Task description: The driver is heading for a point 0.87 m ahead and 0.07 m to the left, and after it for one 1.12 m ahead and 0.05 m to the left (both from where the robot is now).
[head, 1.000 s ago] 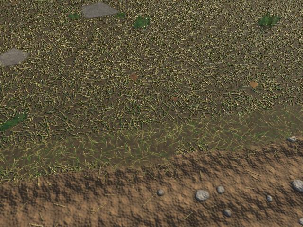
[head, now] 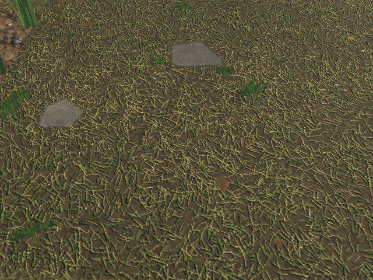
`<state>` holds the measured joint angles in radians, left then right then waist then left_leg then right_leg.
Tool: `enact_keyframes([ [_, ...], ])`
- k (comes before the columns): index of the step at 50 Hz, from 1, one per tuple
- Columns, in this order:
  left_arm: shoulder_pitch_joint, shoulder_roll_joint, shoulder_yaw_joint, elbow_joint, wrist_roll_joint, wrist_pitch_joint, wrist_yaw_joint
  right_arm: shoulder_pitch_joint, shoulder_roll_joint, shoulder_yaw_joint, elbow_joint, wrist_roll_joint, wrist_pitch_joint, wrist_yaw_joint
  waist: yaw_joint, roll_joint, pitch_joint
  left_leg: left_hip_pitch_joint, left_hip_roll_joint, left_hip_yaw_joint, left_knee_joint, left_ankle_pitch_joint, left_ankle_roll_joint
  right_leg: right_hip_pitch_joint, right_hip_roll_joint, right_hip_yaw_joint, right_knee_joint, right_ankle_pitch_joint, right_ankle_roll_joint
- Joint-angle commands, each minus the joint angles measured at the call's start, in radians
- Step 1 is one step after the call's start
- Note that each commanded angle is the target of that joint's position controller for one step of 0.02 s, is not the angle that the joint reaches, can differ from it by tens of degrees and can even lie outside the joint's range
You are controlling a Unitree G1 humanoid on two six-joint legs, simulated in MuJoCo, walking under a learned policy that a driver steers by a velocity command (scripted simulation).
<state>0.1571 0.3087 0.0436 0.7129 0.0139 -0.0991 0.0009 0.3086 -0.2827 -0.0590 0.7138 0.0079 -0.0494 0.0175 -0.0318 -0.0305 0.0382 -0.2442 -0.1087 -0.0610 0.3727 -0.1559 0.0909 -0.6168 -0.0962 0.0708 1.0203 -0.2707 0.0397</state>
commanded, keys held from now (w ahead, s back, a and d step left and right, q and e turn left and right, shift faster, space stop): w+q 0.32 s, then w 0.56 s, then w+e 0.12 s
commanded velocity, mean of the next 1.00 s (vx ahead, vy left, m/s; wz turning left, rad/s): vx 0.50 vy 0.00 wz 0.29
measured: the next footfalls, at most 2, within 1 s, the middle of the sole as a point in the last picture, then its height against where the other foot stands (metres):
right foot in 0.26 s outside the picture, level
left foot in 0.76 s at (130, 263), level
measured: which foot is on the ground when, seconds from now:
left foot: down 0.00-0.26, up 0.28-0.74, down 0.76-1.00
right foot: up 0.00-0.24, down 0.26-0.76, up 0.78-1.00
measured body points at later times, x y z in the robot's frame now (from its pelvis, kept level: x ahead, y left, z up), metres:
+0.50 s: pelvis +0.28 -0.04 +0.00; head +0.30 -0.05 +0.45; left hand +0.26 +0.24 -0.11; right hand +0.50 -0.26 -0.10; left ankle +0.28 +0.12 -0.67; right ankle +0.29 -0.15 -0.74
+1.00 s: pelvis +0.51 +0.09 +0.00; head +0.53 +0.11 +0.45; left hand +0.57 +0.39 -0.11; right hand +0.66 -0.16 -0.11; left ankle +0.48 +0.17 -0.74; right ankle +0.63 -0.05 -0.67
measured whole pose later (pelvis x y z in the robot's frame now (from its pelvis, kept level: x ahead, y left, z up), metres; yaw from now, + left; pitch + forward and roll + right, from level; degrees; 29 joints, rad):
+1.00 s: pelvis +0.51 +0.09 +0.00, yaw +16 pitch +1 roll +1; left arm 0.19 0.32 0.05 0.80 -0.02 -0.06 -0.01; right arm 0.32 -0.27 -0.06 0.76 -0.01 -0.08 0.02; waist -0.03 -0.05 0.02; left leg -0.15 -0.06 0.06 0.30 -0.17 0.06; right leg -0.63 -0.11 0.04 1.01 -0.21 0.02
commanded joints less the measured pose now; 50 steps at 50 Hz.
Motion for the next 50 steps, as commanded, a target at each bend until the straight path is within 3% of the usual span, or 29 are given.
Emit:
enact_keyframes([
  [1,-0.019,0.060,0.016,-0.068,0.006,0.001,0.007,-0.035,-0.172,-0.047,-0.073,0.007,-0.018,-0.021,0.026,0.085,-0.050,-0.015,0.220,-0.198,-0.156,0.251,0.178,0.008,0.016,-0.020,-0.170,0.164,0.033],
  [4,-0.134,0.038,0.007,-0.092,-0.004,-0.008,-0.003,0.012,-0.177,-0.050,-0.054,0.014,-0.008,-0.032,-0.022,0.107,-0.043,-0.036,0.186,-0.184,-0.135,0.148,0.133,0.091,0.068,-0.025,-0.389,0.341,0.036],
  [7,-0.194,0.063,0.015,-0.112,-0.019,-0.018,-0.016,0.059,-0.178,-0.051,-0.033,0.021,0.001,-0.036,-0.042,0.118,-0.038,0.022,0.217,-0.261,-0.088,0.075,0.120,0.123,0.091,0.001,-0.486,0.354,0.023],
  [10,-0.167,0.100,0.033,-0.111,-0.022,-0.029,-0.024,0.056,-0.172,-0.053,-0.032,0.018,0.011,-0.041,-0.012,0.146,-0.042,0.103,0.250,-0.352,0.001,0.067,0.096,0.171,0.093,0.023,-0.537,0.242,-0.014],
  [12,-0.028,0.130,0.055,-0.079,-0.016,-0.038,-0.016,0.035,-0.137,-0.043,-0.043,0.013,0.015,-0.038,0.063,0.150,-0.102,0.079,0.197,-0.340,0.134,0.127,0.056,0.380,0.082,0.002,-0.595,0.217,-0.064],
  [13,0.109,0.177,0.070,-0.068,0.001,-0.041,-0.008,0.033,-0.080,-0.021,-0.061,0.002,0.012,-0.033,0.124,0.069,-0.232,-0.021,0.140,-0.269,0.380,0.044,0.021,0.624,-0.062,0.127,-0.570,0.175,-0.127],
  [14,0.212,0.262,0.091,-0.039,0.014,-0.028,-0.005,0.171,-0.012,0.000,-0.086,0.021,0.002,-0.033,0.082,-0.224,-0.367,-0.371,-0.010,-0.122,0.719,-0.366,-0.054,0.973,-0.295,0.552,-0.623,0.016,-0.292],
  [15,0.223,0.197,0.081,-0.031,-0.015,-0.021,-0.013,0.186,-0.099,-0.010,-0.075,0.035,-0.003,-0.035,0.091,-0.248,-0.345,-0.532,0.062,-0.123,0.888,-0.433,-0.070,0.975,-0.349,0.746,-0.692,-0.223,-0.317],
  [16,0.177,0.120,0.061,-0.046,-0.017,-0.016,-0.009,0.082,-0.169,-0.030,-0.075,0.032,0.002,-0.036,0.122,-0.128,-0.210,-0.568,0.104,-0.124,0.938,-0.336,-0.078,0.858,-0.297,0.596,-0.715,-0.245,-0.268],
  [17,0.135,0.097,0.050,-0.046,-0.007,-0.009,-0.008,0.010,-0.167,-0.032,-0.087,0.018,0.007,-0.037,0.116,-0.057,-0.129,-0.541,0.134,-0.089,0.923,-0.259,-0.083,0.735,-0.244,0.452,-0.725,-0.129,-0.234],
  [18,0.107,0.078,0.042,-0.036,-0.001,-0.006,-0.010,-0.032,-0.148,-0.031,-0.101,0.006,0.005,-0.035,0.099,-0.041,-0.068,-0.517,0.154,-0.086,0.876,-0.211,-0.084,0.632,-0.200,0.359,-0.748,-0.010,-0.227],
  [19,0.093,0.061,0.035,-0.027,0.004,-0.007,-0.011,-0.038,-0.127,-0.031,-0.105,0.008,0.005,-0.029,0.075,-0.059,-0.042,-0.474,0.174,-0.085,0.835,-0.183,-0.081,0.565,-0.164,0.285,-0.773,0.066,-0.219],
  [21,0.092,0.056,0.034,-0.008,-0.003,-0.014,-0.015,-0.018,-0.082,-0.023,-0.100,0.017,0.010,-0.021,0.050,-0.084,-0.035,-0.423,0.181,-0.062,0.763,-0.172,-0.081,0.510,-0.137,0.202,-0.814,0.143,-0.230],
  [23,0.100,0.084,0.042,0.014,-0.013,-0.020,-0.017,-0.054,-0.058,-0.013,-0.111,0.008,0.012,-0.019,0.044,-0.068,-0.021,-0.435,0.188,-0.045,0.665,-0.145,-0.088,0.496,-0.145,0.150,-0.846,0.224,-0.254],
  [25,0.104,0.111,0.049,0.031,-0.020,-0.018,-0.016,-0.106,-0.045,-0.003,-0.124,-0.001,0.006,-0.012,0.051,-0.047,-0.020,-0.437,0.203,-0.024,0.544,-0.056,-0.093,0.506,-0.146,0.101,-0.863,0.285,-0.262],
  [27,0.114,0.127,0.052,0.046,-0.026,-0.010,-0.014,-0.167,-0.034,0.006,-0.133,0.001,-0.005,-0.002,0.072,-0.040,-0.014,-0.403,0.204,0.007,0.416,0.053,-0.091,0.503,-0.125,0.042,-0.872,0.312,-0.248],
  [31,0.188,0.154,0.054,0.090,-0.039,0.006,-0.013,-0.292,-0.038,0.010,-0.162,0.011,-0.018,0.014,0.115,-0.042,0.006,-0.335,0.175,0.050,0.251,0.143,-0.084,0.535,-0.129,-0.002,-0.859,0.313,-0.225],
  [34,0.216,0.171,0.058,0.119,-0.047,0.023,-0.011,-0.330,-0.061,0.002,-0.184,0.014,-0.022,0.022,0.104,-0.058,0.019,-0.311,0.157,0.058,0.181,0.076,-0.049,0.611,-0.169,0.005,-0.818,0.370,-0.205],
  [36,0.196,0.185,0.060,0.127,-0.052,0.034,-0.005,-0.232,-0.095,-0.018,-0.160,0.005,-0.023,0.020,0.028,-0.060,-0.039,-0.134,0.115,0.097,0.115,0.064,-0.011,0.618,-0.151,-0.037,-0.688,0.601,-0.175],
  [37,0.201,0.167,0.051,0.129,-0.049,0.036,-0.002,-0.095,-0.137,-0.042,-0.114,0.000,-0.020,0.012,-0.036,-0.042,-0.125,0.072,0.094,0.112,0.099,0.080,0.016,0.568,-0.106,-0.080,-0.525,0.692,-0.150],
  [38,0.193,0.121,0.029,0.105,-0.025,0.031,0.001,0.083,-0.204,-0.065,-0.080,-0.008,-0.013,-0.001,-0.110,0.039,-0.258,0.362,0.247,-0.058,0.135,0.106,0.073,0.377,-0.059,-0.120,-0.245,0.478,-0.108],
  [39,0.293,0.004,-0.009,0.075,-0.014,0.013,-0.005,0.128,-0.295,-0.079,-0.068,-0.012,-0.008,-0.003,-0.052,0.308,-0.376,0.652,0.487,-0.531,0.036,-0.075,0.234,-0.006,0.115,-0.115,0.113,-0.190,-0.043],
  [40,0.242,0.097,0.013,0.090,-0.033,-0.004,-0.010,0.138,-0.202,-0.056,-0.068,-0.001,-0.009,-0.001,-0.090,0.226,-0.380,0.629,0.489,-0.639,-0.046,-0.195,0.234,-0.119,0.088,0.020,0.243,-0.307,-0.050],
  [41,0.161,0.141,0.027,0.059,-0.056,-0.014,-0.015,0.073,-0.170,-0.041,-0.069,0.000,-0.015,0.001,-0.076,0.190,-0.233,0.516,0.454,-0.500,-0.064,-0.159,0.195,-0.185,0.042,0.011,0.261,-0.230,-0.062],
  [42,0.116,0.130,0.024,0.052,-0.052,-0.016,-0.011,0.014,-0.145,-0.032,-0.072,-0.002,-0.018,0.002,-0.048,0.130,-0.160,0.391,0.409,-0.387,-0.081,-0.064,0.172,-0.161,0.002,-0.011,0.219,-0.142,-0.063],
  [43,0.098,0.121,0.027,0.051,-0.033,-0.013,-0.009,-0.033,-0.118,-0.025,-0.072,-0.007,-0.020,0.007,-0.019,0.106,-0.103,0.279,0.373,-0.311,-0.110,0.030,0.161,-0.124,-0.021,-0.015,0.161,-0.087,-0.055],
  [45,0.140,0.088,0.025,0.067,-0.031,0.009,-0.012,-0.076,-0.093,-0.020,-0.069,-0.016,-0.032,0.009,0.036,0.126,-0.089,0.159,0.345,-0.226,-0.170,0.110,0.155,-0.019,-0.048,-0.003,0.109,-0.024,-0.043],
  [47,0.140,0.056,0.019,0.072,-0.034,0.033,-0.010,-0.078,-0.104,-0.026,-0.047,-0.012,-0.050,0.006,0.052,0.112,-0.062,0.101,0.347,-0.147,-0.218,0.158,0.161,-0.012,-0.052,-0.003,0.066,0.020,-0.027],
  [50,0.057,0.046,0.017,0.048,-0.032,0.045,-0.009,-0.050,-0.122,-0.034,-0.010,-0.022,-0.061,-0.005,0.032,0.085,-0.016,0.099,0.341,-0.045,-0.255,0.174,0.143,-0.070,-0.041,0.029,-0.064,0.173,-0.016],
])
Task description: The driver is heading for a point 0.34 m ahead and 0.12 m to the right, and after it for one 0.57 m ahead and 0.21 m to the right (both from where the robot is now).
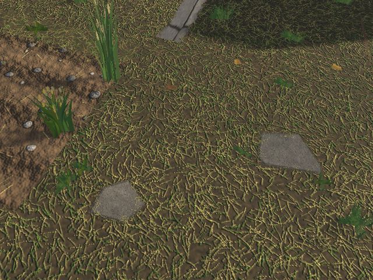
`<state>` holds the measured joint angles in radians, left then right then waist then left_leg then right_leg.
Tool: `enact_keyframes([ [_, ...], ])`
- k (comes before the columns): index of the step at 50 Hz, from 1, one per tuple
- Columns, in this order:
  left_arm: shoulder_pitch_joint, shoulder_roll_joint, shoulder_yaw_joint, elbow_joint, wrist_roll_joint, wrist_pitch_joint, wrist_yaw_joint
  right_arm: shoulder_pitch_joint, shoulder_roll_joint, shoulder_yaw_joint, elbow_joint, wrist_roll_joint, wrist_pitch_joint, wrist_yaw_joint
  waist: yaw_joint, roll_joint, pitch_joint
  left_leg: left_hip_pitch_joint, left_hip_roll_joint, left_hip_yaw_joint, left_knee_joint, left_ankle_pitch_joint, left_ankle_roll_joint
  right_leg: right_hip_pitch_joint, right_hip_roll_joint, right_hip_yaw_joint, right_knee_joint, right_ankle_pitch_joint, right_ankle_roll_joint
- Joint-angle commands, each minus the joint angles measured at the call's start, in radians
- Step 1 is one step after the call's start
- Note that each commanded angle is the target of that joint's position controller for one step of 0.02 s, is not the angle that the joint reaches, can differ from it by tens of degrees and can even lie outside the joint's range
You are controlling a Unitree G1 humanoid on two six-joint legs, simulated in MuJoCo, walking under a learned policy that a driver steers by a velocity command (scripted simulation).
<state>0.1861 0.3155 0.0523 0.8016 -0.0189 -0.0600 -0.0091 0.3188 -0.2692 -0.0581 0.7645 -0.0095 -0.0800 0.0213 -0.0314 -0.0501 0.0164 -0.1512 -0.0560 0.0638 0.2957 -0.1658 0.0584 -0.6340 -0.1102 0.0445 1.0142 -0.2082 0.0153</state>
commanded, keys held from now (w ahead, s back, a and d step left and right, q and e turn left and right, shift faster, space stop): w+e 0.66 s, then no key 0.34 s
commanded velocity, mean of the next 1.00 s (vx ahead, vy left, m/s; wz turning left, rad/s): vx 0.42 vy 0.00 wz -0.41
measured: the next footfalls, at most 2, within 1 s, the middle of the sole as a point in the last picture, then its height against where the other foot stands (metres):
right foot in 0.30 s outside the picture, level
left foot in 0.76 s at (197, 238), level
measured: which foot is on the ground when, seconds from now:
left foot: down 0.00-0.32, up 0.34-0.74, down 0.76-1.00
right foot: up 0.00-0.28, down 0.30-0.78, up 0.80-1.00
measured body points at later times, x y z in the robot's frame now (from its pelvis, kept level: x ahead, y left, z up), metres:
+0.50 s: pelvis +0.27 -0.09 +0.00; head +0.31 -0.11 +0.44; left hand +0.44 +0.16 -0.11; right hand +0.35 -0.39 -0.11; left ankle +0.34 +0.09 -0.67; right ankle +0.28 -0.16 -0.75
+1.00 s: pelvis +0.51 -0.10 -0.01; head +0.55 -0.11 +0.44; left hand +0.75 +0.09 -0.13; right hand +0.52 -0.39 -0.12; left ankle +0.61 -0.04 -0.75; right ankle +0.45 -0.24 -0.71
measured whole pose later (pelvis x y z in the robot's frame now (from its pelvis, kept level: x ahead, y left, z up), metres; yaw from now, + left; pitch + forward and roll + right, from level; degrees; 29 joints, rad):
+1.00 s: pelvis +0.51 -0.10 -0.01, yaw -27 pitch +1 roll +0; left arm 0.21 0.29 0.05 0.71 0.00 0.02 0.03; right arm 0.16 -0.23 -0.03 0.78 -0.02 -0.06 0.02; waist -0.01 -0.03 0.06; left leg -0.33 -0.03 0.01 0.43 -0.13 0.03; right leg -0.43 -0.02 0.08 0.86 -0.43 0.07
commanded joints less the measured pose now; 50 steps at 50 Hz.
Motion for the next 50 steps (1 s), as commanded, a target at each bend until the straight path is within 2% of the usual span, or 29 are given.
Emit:
enact_keyframes([
  [1,0.006,0.037,0.008,-0.046,0.000,0.005,-0.003,-0.056,-0.139,-0.036,-0.052,-0.005,-0.030,-0.012,0.025,0.103,0.013,0.011,0.280,-0.132,-0.183,0.190,0.161,-0.052,-0.017,0.057,-0.114,0.170,0.006],
  [5,-0.111,0.018,-0.001,-0.085,0.001,-0.003,-0.022,-0.025,-0.162,-0.040,-0.018,0.002,-0.028,-0.023,-0.021,0.092,0.048,0.047,0.278,-0.025,-0.199,0.197,0.124,-0.022,0.012,0.010,-0.305,0.323,-0.011],
  [10,-0.212,0.020,-0.003,-0.155,0.001,-0.002,-0.050,0.031,-0.181,-0.050,0.033,0.019,0.003,-0.030,-0.049,0.089,0.076,0.234,0.330,0.027,-0.118,0.305,0.094,-0.074,0.034,-0.038,-0.409,0.205,-0.058],
  [12,-0.189,0.041,0.008,-0.172,0.002,0.000,-0.060,0.014,-0.205,-0.057,0.032,0.023,0.020,-0.039,-0.019,0.119,0.039,0.275,0.334,0.059,-0.009,0.598,0.069,0.000,0.079,-0.096,-0.417,0.095,-0.092],
  [13,-0.131,0.064,0.021,-0.167,0.003,0.003,-0.060,0.006,-0.219,-0.060,0.028,0.023,0.029,-0.045,0.016,0.140,-0.011,0.280,0.327,0.078,0.094,0.783,0.054,0.092,0.118,-0.131,-0.411,0.046,-0.112],
  [14,0.002,0.101,0.046,-0.138,0.002,0.005,-0.056,-0.009,-0.221,-0.059,0.022,0.023,0.040,-0.053,0.093,0.133,-0.086,0.239,0.298,0.111,0.276,0.877,0.027,0.271,0.164,-0.154,-0.451,0.066,-0.142],
  [15,0.173,0.171,0.081,-0.098,-0.002,0.010,-0.041,0.000,-0.205,-0.050,0.008,0.016,0.039,-0.062,0.168,0.084,-0.180,0.052,0.259,0.121,0.528,0.732,-0.012,0.568,0.137,-0.056,-0.473,0.107,-0.189],
  [16,0.237,0.295,0.109,-0.095,-0.008,0.013,-0.027,0.094,-0.078,-0.005,-0.045,-0.017,0.013,-0.045,0.107,-0.172,-0.295,-0.418,0.093,0.100,0.925,-0.023,-0.086,0.977,-0.137,0.460,-0.501,0.021,-0.375],
  [17,0.258,0.239,0.088,-0.114,-0.008,0.006,-0.027,0.043,-0.098,0.001,-0.045,-0.002,-0.028,-0.029,0.139,-0.125,-0.431,-0.581,0.000,-0.124,1.074,-0.423,-0.084,1.086,-0.232,0.806,-0.676,-0.091,-0.446],
  [18,0.228,0.181,0.070,-0.110,0.003,0.000,-0.026,-0.063,-0.163,-0.019,-0.073,0.042,-0.052,-0.015,0.162,-0.067,-0.302,-0.675,0.065,-0.173,1.094,-0.350,-0.060,1.007,-0.199,0.655,-0.703,-0.081,-0.381],
  [19,0.172,0.154,0.063,-0.117,0.002,-0.003,-0.023,-0.108,-0.155,-0.013,-0.088,0.044,-0.065,-0.014,0.132,-0.008,-0.194,-0.669,0.109,-0.157,1.021,-0.262,-0.045,0.857,-0.156,0.522,-0.707,-0.022,-0.342],
  [20,0.104,0.125,0.053,-0.130,0.001,-0.002,-0.020,-0.120,-0.152,-0.016,-0.082,0.021,-0.066,-0.022,0.089,0.044,-0.116,-0.617,0.144,-0.148,0.927,-0.208,-0.050,0.702,-0.116,0.422,-0.720,0.074,-0.314],
  [21,0.059,0.098,0.043,-0.148,0.011,-0.002,-0.017,-0.109,-0.160,-0.025,-0.080,0.006,-0.057,-0.027,0.050,0.027,-0.080,-0.539,0.168,-0.149,0.864,-0.168,-0.058,0.584,-0.085,0.358,-0.745,0.163,-0.302],
  [23,0.031,0.098,0.044,-0.165,0.016,-0.003,-0.011,-0.079,-0.139,-0.026,-0.080,-0.004,-0.033,-0.028,0.015,-0.001,-0.067,-0.463,0.170,-0.138,0.802,-0.137,-0.086,0.470,-0.056,0.312,-0.782,0.258,-0.312],
  [25,0.045,0.121,0.051,-0.159,0.012,-0.008,0.000,-0.100,-0.116,-0.020,-0.089,-0.008,-0.018,-0.031,0.011,0.001,-0.048,-0.453,0.158,-0.120,0.708,-0.072,-0.115,0.401,-0.032,0.252,-0.797,0.315,-0.310],
  [27,0.075,0.137,0.056,-0.147,0.005,-0.006,0.012,-0.181,-0.094,-0.011,-0.112,-0.009,-0.016,-0.032,0.038,-0.004,-0.026,-0.449,0.139,-0.115,0.551,0.061,-0.131,0.374,0.000,0.212,-0.796,0.297,-0.282],
  [30,0.120,0.141,0.059,-0.130,-0.003,0.004,0.022,-0.295,-0.074,0.000,-0.137,0.002,-0.026,-0.021,0.087,-0.029,-0.017,-0.371,0.087,-0.110,0.332,0.235,-0.134,0.354,0.033,0.200,-0.778,0.184,-0.239],
  [33,0.166,0.141,0.061,-0.111,-0.010,0.013,0.026,-0.351,-0.101,-0.008,-0.156,0.017,-0.037,-0.007,0.104,-0.038,-0.012,-0.337,0.065,-0.138,0.237,0.248,-0.123,0.409,0.001,0.278,-0.731,0.108,-0.226],
  [36,0.170,0.125,0.060,-0.101,0.002,0.029,0.037,-0.303,-0.136,-0.024,-0.144,0.001,-0.050,0.002,0.077,-0.070,-0.026,-0.298,0.055,-0.135,0.178,0.188,-0.076,0.519,-0.021,0.321,-0.588,0.280,-0.183],
  [37,0.152,0.110,0.056,-0.107,0.004,0.033,0.039,-0.245,-0.138,-0.029,-0.127,-0.007,-0.056,0.001,0.045,-0.071,-0.053,-0.221,0.048,-0.114,0.135,0.225,-0.051,0.530,0.003,0.312,-0.518,0.359,-0.158],
  [38,0.144,0.079,0.045,-0.118,0.008,0.032,0.038,-0.179,-0.157,-0.035,-0.117,-0.025,-0.063,-0.003,0.010,-0.054,-0.115,-0.079,0.085,-0.119,0.114,0.348,-0.017,0.507,0.059,0.279,-0.402,0.404,-0.119],
  [39,0.177,0.032,0.026,-0.143,0.028,0.028,0.038,-0.075,-0.219,-0.046,-0.115,-0.046,-0.066,-0.007,-0.010,0.082,-0.261,0.204,0.268,-0.280,0.203,0.668,0.062,0.357,0.132,0.221,-0.146,0.156,-0.069],
  [40,0.365,0.000,0.012,-0.119,0.009,0.022,0.033,-0.012,-0.244,-0.056,-0.083,-0.033,-0.043,-0.002,0.034,0.370,-0.405,0.480,0.492,-0.623,0.202,0.754,0.259,0.089,0.256,0.143,0.170,-0.490,0.000],
  [41,0.371,0.098,0.029,-0.096,0.000,0.027,0.033,-0.005,-0.189,-0.045,-0.086,0.005,-0.028,0.004,0.015,0.267,-0.395,0.433,0.489,-0.707,0.147,0.487,0.250,0.015,0.194,0.182,0.281,-0.473,0.015],
  [42,0.245,0.136,0.041,-0.109,-0.005,0.040,0.037,-0.057,-0.138,-0.029,-0.099,0.007,-0.018,0.001,-0.013,0.176,-0.265,0.316,0.434,-0.580,0.120,0.387,0.206,-0.022,0.165,0.159,0.313,-0.402,0.029],
  [43,0.163,0.128,0.040,-0.124,0.003,0.055,0.043,-0.123,-0.102,-0.010,-0.102,-0.006,-0.010,0.001,-0.003,0.110,-0.185,0.186,0.382,-0.478,0.094,0.380,0.176,-0.002,0.134,0.129,0.269,-0.348,0.036],
  [45,0.133,0.082,0.034,-0.140,0.014,0.078,0.045,-0.207,-0.067,0.009,-0.090,-0.017,-0.003,0.004,0.053,0.142,-0.099,-0.027,0.306,-0.345,0.045,0.421,0.151,0.123,0.072,0.105,0.103,-0.294,0.042],
  [47,0.162,0.026,0.019,-0.127,0.016,0.084,0.047,-0.240,-0.081,0.005,-0.072,-0.020,0.000,0.004,0.077,0.196,-0.098,-0.106,0.248,-0.237,0.029,0.540,0.149,0.246,0.080,0.039,-0.087,-0.265,0.056],
  [50,0.143,0.016,0.011,-0.119,0.022,0.082,0.046,-0.224,-0.118,-0.006,-0.043,-0.006,0.011,-0.003,0.061,0.191,-0.170,-0.077,0.265,-0.213,0.041,0.590,0.168,0.365,0.080,0.015,-0.280,-0.123,0.057],
])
